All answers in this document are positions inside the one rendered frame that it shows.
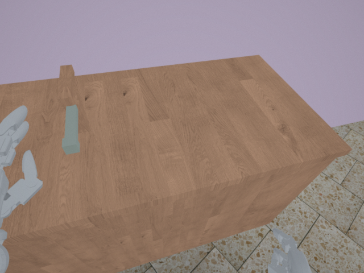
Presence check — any right robot hand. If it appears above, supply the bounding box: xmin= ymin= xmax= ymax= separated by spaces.
xmin=268 ymin=228 xmax=312 ymax=273

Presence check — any left robot hand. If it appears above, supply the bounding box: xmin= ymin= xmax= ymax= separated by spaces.
xmin=0 ymin=105 xmax=43 ymax=228

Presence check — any tap lever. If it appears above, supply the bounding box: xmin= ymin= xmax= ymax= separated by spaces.
xmin=62 ymin=105 xmax=80 ymax=155

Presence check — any counter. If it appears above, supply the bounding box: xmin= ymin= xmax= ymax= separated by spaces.
xmin=0 ymin=55 xmax=352 ymax=273

